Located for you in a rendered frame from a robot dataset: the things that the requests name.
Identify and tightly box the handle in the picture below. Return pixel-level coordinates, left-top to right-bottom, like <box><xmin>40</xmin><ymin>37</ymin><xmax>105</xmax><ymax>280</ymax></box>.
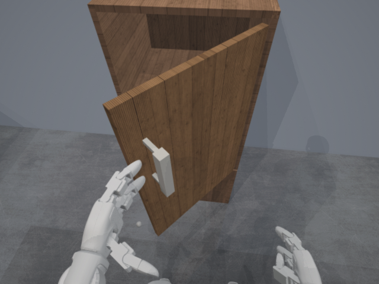
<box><xmin>142</xmin><ymin>138</ymin><xmax>175</xmax><ymax>197</ymax></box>

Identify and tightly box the robot left forearm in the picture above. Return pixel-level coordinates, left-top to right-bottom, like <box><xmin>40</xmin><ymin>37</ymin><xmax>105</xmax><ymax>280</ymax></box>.
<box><xmin>58</xmin><ymin>250</ymin><xmax>109</xmax><ymax>284</ymax></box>

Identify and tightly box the robot right hand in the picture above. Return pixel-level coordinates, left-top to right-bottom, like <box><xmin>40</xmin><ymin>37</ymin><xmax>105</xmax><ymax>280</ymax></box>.
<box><xmin>273</xmin><ymin>226</ymin><xmax>322</xmax><ymax>284</ymax></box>

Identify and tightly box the robot left hand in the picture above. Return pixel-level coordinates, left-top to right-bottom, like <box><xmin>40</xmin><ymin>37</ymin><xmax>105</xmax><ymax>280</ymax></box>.
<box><xmin>81</xmin><ymin>160</ymin><xmax>159</xmax><ymax>278</ymax></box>

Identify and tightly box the cupboard door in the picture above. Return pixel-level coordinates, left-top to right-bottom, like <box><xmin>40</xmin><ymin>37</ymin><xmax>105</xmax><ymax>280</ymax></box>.
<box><xmin>103</xmin><ymin>23</ymin><xmax>269</xmax><ymax>236</ymax></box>

